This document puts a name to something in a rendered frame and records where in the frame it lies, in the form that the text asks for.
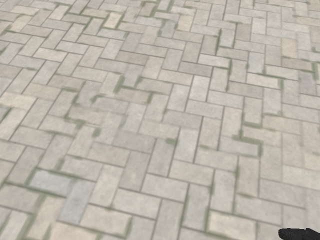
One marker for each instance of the robot right hand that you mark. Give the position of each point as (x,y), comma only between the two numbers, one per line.
(298,234)

